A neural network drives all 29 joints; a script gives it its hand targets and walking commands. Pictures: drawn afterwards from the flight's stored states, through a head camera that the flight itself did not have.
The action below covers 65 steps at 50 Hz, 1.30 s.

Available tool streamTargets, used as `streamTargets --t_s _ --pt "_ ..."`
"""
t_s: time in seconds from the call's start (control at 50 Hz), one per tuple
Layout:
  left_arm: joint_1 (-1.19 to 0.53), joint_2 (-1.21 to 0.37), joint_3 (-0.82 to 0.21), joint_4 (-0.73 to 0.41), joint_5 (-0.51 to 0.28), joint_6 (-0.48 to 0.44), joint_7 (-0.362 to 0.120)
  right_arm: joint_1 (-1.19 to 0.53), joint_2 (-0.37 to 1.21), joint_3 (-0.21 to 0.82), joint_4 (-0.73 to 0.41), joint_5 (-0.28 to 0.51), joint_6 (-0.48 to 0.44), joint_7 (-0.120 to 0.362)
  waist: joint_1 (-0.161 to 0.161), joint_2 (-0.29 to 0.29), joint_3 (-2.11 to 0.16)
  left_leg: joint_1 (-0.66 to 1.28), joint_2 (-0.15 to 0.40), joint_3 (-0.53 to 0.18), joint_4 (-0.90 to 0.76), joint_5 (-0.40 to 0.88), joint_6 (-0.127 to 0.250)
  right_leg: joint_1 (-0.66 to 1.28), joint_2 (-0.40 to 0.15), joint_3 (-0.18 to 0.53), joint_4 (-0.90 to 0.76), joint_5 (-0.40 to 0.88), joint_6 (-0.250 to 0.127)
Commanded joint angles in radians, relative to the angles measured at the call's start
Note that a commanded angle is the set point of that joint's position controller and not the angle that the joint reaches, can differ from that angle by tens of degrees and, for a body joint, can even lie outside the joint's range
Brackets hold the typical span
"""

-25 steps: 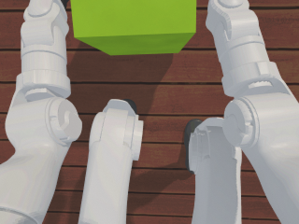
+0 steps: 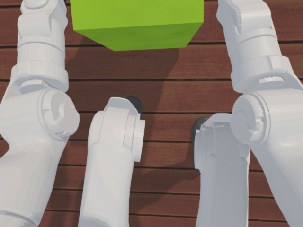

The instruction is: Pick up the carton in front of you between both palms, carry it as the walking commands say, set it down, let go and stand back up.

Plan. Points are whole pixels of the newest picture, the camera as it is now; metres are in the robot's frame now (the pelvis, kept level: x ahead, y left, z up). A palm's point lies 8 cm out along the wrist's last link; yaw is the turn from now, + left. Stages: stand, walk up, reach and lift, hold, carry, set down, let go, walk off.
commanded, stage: set down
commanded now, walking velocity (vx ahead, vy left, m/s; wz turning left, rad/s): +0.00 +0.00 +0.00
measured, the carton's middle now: out of the picture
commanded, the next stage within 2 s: let go in 1.30 s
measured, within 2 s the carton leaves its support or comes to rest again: rests again in 0.06 s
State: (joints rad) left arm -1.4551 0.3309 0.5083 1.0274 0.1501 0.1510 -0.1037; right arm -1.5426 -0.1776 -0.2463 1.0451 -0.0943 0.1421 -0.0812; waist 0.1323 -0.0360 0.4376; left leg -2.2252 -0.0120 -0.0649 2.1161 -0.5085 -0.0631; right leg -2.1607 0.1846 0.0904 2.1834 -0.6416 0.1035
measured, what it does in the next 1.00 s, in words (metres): rises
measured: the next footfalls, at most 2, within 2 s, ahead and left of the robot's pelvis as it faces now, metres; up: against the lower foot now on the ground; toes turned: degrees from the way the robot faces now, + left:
none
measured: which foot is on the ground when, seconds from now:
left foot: down 0.00-1.00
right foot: down 0.00-1.00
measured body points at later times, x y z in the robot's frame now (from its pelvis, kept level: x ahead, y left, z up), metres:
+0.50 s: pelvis +0.00 +0.01 +0.02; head +0.36 +0.05 +0.28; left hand +0.53 +0.31 -0.11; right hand +0.59 -0.05 -0.12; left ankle +0.13 +0.14 -0.35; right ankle +0.10 -0.13 -0.35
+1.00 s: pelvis +0.02 +0.02 +0.14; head +0.35 +0.06 +0.43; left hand +0.53 +0.32 +0.03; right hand +0.60 -0.07 +0.02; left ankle +0.13 +0.14 -0.35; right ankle +0.10 -0.13 -0.35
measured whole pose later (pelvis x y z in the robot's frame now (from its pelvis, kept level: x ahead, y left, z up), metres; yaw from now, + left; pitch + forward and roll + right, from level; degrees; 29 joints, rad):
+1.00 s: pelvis +0.02 +0.02 +0.14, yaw -1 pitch +47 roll -4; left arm -1.19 0.34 0.33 0.77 -0.05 0.22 -0.01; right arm -1.26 -0.25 -0.20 0.82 0.04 0.24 -0.13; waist 0.11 -0.02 0.02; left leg -2.03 -0.03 -0.07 1.63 -0.42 -0.02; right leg -1.93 0.08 0.06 1.65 -0.54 0.08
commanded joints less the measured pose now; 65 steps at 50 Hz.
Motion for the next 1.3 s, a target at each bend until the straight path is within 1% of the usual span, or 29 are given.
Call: streamTargets --t_s 0.0,0.02,0.06,0.12,0.2,0.22,0.24,0.26,0.36,0.4,0.42,0.48,0.52,0.54,0.56,0.58,0.6,0.62,0.64,0.66,0.76,0.78,0.86,0.88,0.9,0.92,0.98,1.04,1.28 --pt "-0.197 0.185 -0.084 0.083 -0.064 -0.096 0.078 -0.242 -0.198 0.079 -0.027 0.070 -0.049 -0.055 0.066 -0.065 -0.952 0.518 -0.001 0.094 -0.114 0.278 0.023 0.369 -0.072 -0.130 -0.172 0.231 -0.033" --pt "-0.224 0.257 -0.072 0.070 -0.087 -0.120 0.095 -0.270 -0.213 0.114 -0.029 0.100 -0.052 -0.061 0.096 -0.069 -0.974 0.524 0.008 0.112 -0.088 0.318 0.019 0.381 -0.084 -0.111 -0.162 0.255 -0.028" --pt "-0.296 0.301 -0.104 0.021 -0.169 -0.147 0.115 -0.272 -0.220 0.113 -0.044 0.152 -0.056 -0.069 0.060 -0.028 -1.060 0.606 0.013 0.086 -0.088 0.381 0.026 0.402 -0.084 -0.121 -0.164 0.283 -0.025" --pt "-0.287 0.266 -0.207 0.007 -0.267 -0.164 0.124 -0.301 -0.206 0.211 -0.078 0.242 -0.065 -0.056 0.072 -0.053 -1.163 0.689 0.020 0.080 -0.078 0.494 0.028 0.355 -0.100 -0.128 -0.146 0.335 -0.031" --pt "-0.262 0.318 -0.204 -0.052 -0.285 -0.156 0.120 -0.257 -0.185 0.238 -0.163 0.289 -0.055 -0.046 0.107 -0.040 -1.299 0.785 0.017 0.088 -0.072 0.549 0.044 0.415 -0.078 -0.133 -0.131 0.371 -0.027" --pt "-0.243 0.325 -0.176 -0.062 -0.305 -0.148 0.119 -0.272 -0.209 0.261 -0.212 0.295 -0.050 -0.050 0.148 -0.108 -1.350 0.793 0.011 0.097 -0.082 0.561 0.047 0.448 -0.090 -0.146 -0.131 0.367 -0.017" --pt "-0.232 0.318 -0.212 -0.092 -0.303 -0.137 0.115 -0.257 -0.190 0.252 -0.227 0.281 -0.044 -0.063 0.118 -0.073 -1.402 0.810 0.015 0.106 -0.088 0.561 0.044 0.518 -0.089 -0.140 -0.137 0.393 -0.030" --pt "-0.185 0.330 -0.210 -0.075 -0.297 -0.126 0.116 -0.228 -0.148 0.267 -0.261 0.309 -0.034 -0.063 0.162 -0.092 -1.443 0.810 0.003 0.109 -0.086 0.590 0.054 0.524 -0.077 -0.144 -0.136 0.421 -0.023" --pt "-0.090 0.244 -0.186 -0.175 -0.301 -0.076 0.101 -0.129 -0.185 0.192 -0.342 0.231 0.001 -0.095 0.089 -0.077 -1.626 0.960 -0.013 0.131 -0.149 0.565 0.035 0.540 -0.053 -0.185 -0.222 0.329 -0.015" --pt "-0.135 0.222 -0.183 -0.176 -0.268 -0.039 0.092 -0.132 -0.197 0.094 -0.281 0.154 0.030 -0.104 0.059 -0.026 -1.455 0.873 -0.016 0.130 -0.205 0.429 0.038 0.490 -0.061 -0.182 -0.277 0.237 -0.033" --pt "-0.125 0.218 -0.181 -0.140 -0.263 -0.027 0.091 -0.113 -0.167 0.083 -0.247 0.130 0.038 -0.101 0.022 -0.074 -1.384 0.786 -0.023 0.140 -0.229 0.345 0.031 0.473 -0.072 -0.192 -0.306 0.174 -0.032" --pt "-0.196 0.215 -0.201 -0.218 -0.234 0.002 0.091 -0.121 -0.170 0.020 -0.269 0.104 0.065 -0.098 -0.021 0.032 -1.378 0.777 -0.021 0.152 -0.285 0.291 0.017 0.456 -0.059 -0.191 -0.358 0.158 -0.056" --pt "-0.178 0.192 -0.188 -0.191 -0.207 0.022 0.102 -0.134 -0.166 0.000 -0.200 0.100 0.081 -0.087 0.023 0.092 -1.262 0.789 -0.031 0.158 -0.349 0.228 0.008 0.369 -0.054 -0.212 -0.393 0.059 -0.069" --pt "-0.181 0.180 -0.183 -0.156 -0.212 0.026 0.101 -0.138 -0.157 0.006 -0.153 0.101 0.081 -0.080 -0.018 0.040 -1.252 0.788 -0.024 0.154 -0.362 0.169 0.009 0.391 -0.052 -0.230 -0.403 0.023 -0.069" --pt "-0.169 0.143 -0.207 -0.211 -0.199 0.031 0.102 -0.107 -0.186 -0.031 -0.189 0.084 0.081 -0.077 -0.031 0.124 -1.262 0.824 -0.033 0.141 -0.385 0.176 -0.004 0.350 -0.052 -0.226 -0.419 0.047 -0.074" --pt "-0.187 0.160 -0.192 -0.210 -0.206 0.035 0.106 -0.139 -0.178 -0.008 -0.199 0.099 0.084 -0.073 -0.003 0.084 -1.283 0.810 -0.033 0.141 -0.397 0.195 0.000 0.369 -0.059 -0.220 -0.435 0.054 -0.076" --pt "-0.166 0.185 -0.178 -0.218 -0.188 0.037 0.113 -0.118 -0.207 -0.022 -0.175 0.087 0.080 -0.073 -0.042 0.090 -1.348 0.795 -0.030 0.166 -0.407 0.185 -0.015 0.466 -0.050 -0.221 -0.445 0.078 -0.083" --pt "-0.157 0.185 -0.195 -0.267 -0.194 0.034 0.120 -0.117 -0.167 -0.006 -0.202 0.114 0.082 -0.074 0.030 0.111 -1.367 0.835 -0.038 0.157 -0.415 0.248 -0.005 0.445 -0.061 -0.212 -0.451 0.110 -0.079" --pt "-0.109 0.157 -0.197 -0.239 -0.193 0.028 0.125 -0.093 -0.179 -0.003 -0.211 0.124 0.069 -0.069 -0.009 0.122 -1.433 0.946 -0.037 0.154 -0.430 0.296 -0.007 0.415 -0.042 -0.235 -0.466 0.131 -0.070" --pt "-0.113 0.152 -0.187 -0.265 -0.188 0.027 0.132 -0.119 -0.217 0.010 -0.202 0.148 0.067 -0.059 0.042 0.111 -1.420 0.932 -0.034 0.154 -0.432 0.330 -0.008 0.399 -0.053 -0.218 -0.471 0.141 -0.073" --pt "-0.052 0.144 -0.196 -0.270 -0.203 0.023 0.127 -0.030 -0.188 0.022 -0.216 0.148 0.046 -0.047 0.003 0.057 -1.496 1.021 -0.029 0.122 -0.493 0.483 -0.001 0.439 -0.042 -0.234 -0.537 0.230 -0.063" --pt "-0.029 0.155 -0.172 -0.297 -0.191 0.022 0.121 -0.026 -0.181 0.026 -0.255 0.151 0.050 -0.049 0.043 0.043 -1.527 1.038 -0.035 0.129 -0.504 0.500 0.004 0.435 -0.041 -0.227 -0.558 0.243 -0.051" --pt "0.009 0.164 -0.148 -0.413 -0.185 0.033 0.109 -0.010 -0.188 0.013 -0.353 0.122 0.061 -0.052 0.049 0.025 -1.644 1.122 -0.056 0.138 -0.586 0.590 0.006 0.549 -0.032 -0.219 -0.638 0.302 -0.047" --pt "0.019 0.181 -0.173 -0.328 -0.204 0.050 0.101 -0.021 -0.148 0.067 -0.349 0.143 0.066 -0.048 0.018 -0.027 -1.612 1.076 -0.046 0.121 -0.609 0.558 0.012 0.593 -0.032 -0.220 -0.662 0.314 -0.052" --pt "0.037 0.169 -0.141 -0.413 -0.178 0.054 0.098 -0.015 -0.197 0.041 -0.408 0.140 0.074 -0.055 0.053 0.014 -1.690 1.144 -0.061 0.145 -0.615 0.571 0.008 0.627 -0.030 -0.200 -0.694 0.304 -0.051" --pt "0.026 0.174 -0.167 -0.401 -0.209 0.061 0.093 -0.011 -0.170 0.044 -0.378 0.121 0.080 -0.048 -0.006 -0.030 -1.651 1.108 -0.053 0.132 -0.649 0.558 0.008 0.672 -0.029 -0.215 -0.705 0.342 -0.058" --pt "-0.002 0.140 -0.203 -0.408 -0.211 0.086 0.083 0.004 -0.167 0.019 -0.346 0.115 0.109 -0.044 0.007 0.041 -1.544 1.169 -0.043 0.137 -0.737 0.511 0.002 0.607 -0.041 -0.214 -0.793 0.259 -0.064" --pt "0.028 0.156 -0.177 -0.366 -0.213 0.070 0.071 0.023 -0.108 0.055 -0.345 0.126 0.106 -0.040 0.047 -0.021 -1.547 1.150 -0.053 0.144 -0.776 0.516 0.013 0.705 -0.039 -0.204 -0.839 0.286 -0.050" --pt "0.164 0.140 -0.124 -0.315 -0.156 0.013 0.023 0.185 -0.100 -0.004 -0.334 0.045 0.060 -0.034 0.008 -0.015 -1.500 1.233 -0.044 0.129 -0.980 0.621 0.022 0.971 -0.064 -0.142 -1.068 0.491 -0.045"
